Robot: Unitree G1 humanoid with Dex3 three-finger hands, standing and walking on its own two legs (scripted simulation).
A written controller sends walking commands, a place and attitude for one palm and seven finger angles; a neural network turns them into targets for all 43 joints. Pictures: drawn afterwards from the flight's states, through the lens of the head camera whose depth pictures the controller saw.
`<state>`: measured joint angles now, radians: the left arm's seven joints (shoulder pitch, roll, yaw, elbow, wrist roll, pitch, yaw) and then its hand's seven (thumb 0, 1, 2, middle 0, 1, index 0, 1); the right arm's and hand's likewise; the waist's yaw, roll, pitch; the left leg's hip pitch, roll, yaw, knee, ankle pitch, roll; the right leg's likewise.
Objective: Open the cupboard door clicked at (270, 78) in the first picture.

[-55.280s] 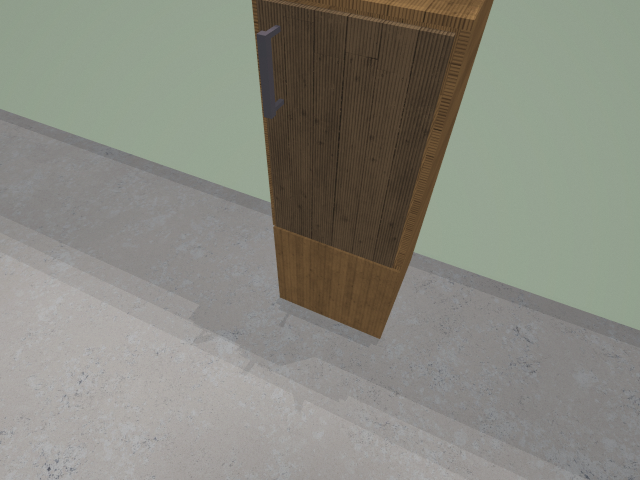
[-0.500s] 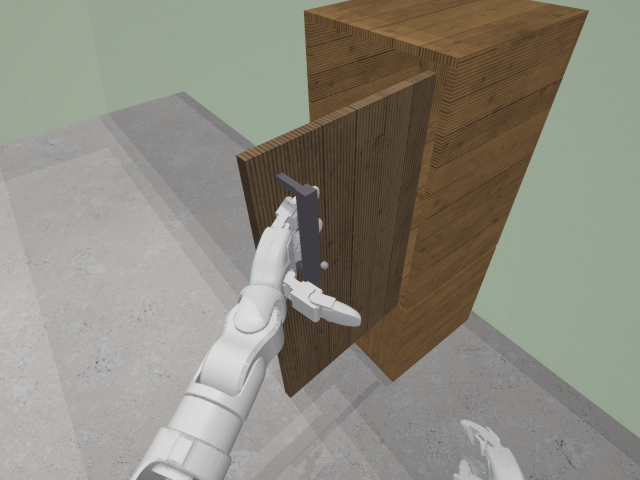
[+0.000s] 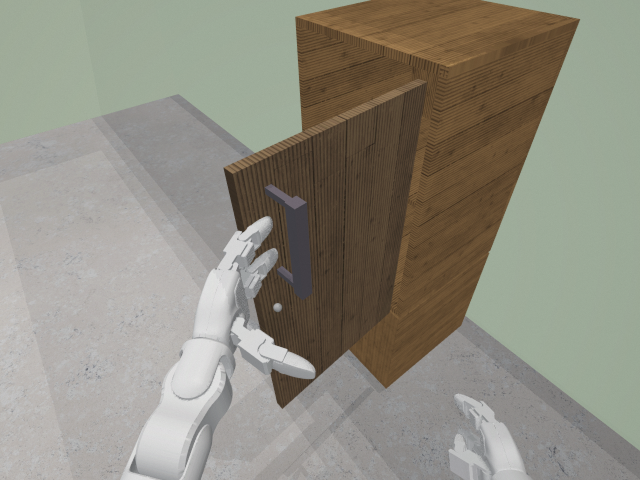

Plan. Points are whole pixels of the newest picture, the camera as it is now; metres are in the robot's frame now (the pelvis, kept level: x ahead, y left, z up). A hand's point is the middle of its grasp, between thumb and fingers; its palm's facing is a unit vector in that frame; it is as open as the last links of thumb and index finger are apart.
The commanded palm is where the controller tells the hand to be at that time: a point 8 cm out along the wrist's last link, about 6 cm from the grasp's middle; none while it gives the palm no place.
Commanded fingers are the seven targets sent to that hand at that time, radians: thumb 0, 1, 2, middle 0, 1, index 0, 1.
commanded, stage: slide the hand sideways off the handle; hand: left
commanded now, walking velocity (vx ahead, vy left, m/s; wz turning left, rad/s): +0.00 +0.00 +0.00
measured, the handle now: (289, 244) +0.37 +0.08 +0.13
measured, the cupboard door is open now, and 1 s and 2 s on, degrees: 95 95 95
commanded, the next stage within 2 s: draw the hand back to the body in 0.40 s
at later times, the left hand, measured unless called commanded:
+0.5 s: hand (239, 343) +0.22 +0.11 +0.13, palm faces -0.02 -1.00 -0.04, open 16.3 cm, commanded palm +0.20 +0.16 +0.13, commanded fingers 0.00 -0.50 0.30 -0.15 -0.30 -0.15 -0.30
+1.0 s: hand (173, 351) +0.20 +0.17 +0.14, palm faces +0.04 -1.00 -0.08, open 16.2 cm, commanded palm +0.17 +0.22 +0.15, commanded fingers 0.00 -0.29 0.39 -0.16 -0.30 -0.16 -0.30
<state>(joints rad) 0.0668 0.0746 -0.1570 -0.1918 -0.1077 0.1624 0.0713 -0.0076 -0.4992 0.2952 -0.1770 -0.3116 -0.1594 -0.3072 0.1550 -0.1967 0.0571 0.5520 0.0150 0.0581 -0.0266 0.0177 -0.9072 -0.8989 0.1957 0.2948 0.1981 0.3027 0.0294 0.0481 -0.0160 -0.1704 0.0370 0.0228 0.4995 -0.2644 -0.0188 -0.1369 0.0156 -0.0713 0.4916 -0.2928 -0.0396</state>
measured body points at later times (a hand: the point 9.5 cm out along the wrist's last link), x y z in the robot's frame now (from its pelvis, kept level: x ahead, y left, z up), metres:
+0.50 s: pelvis +0.01 -0.01 -0.01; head -0.02 -0.03 +0.44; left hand +0.22 +0.16 +0.14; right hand +0.21 -0.20 -0.08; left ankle +0.01 +0.13 -0.74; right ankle -0.01 -0.09 -0.74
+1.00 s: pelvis +0.00 +0.00 +0.00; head -0.04 -0.02 +0.44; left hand +0.20 +0.22 +0.15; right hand +0.20 -0.20 -0.07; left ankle +0.01 +0.13 -0.74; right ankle -0.01 -0.09 -0.74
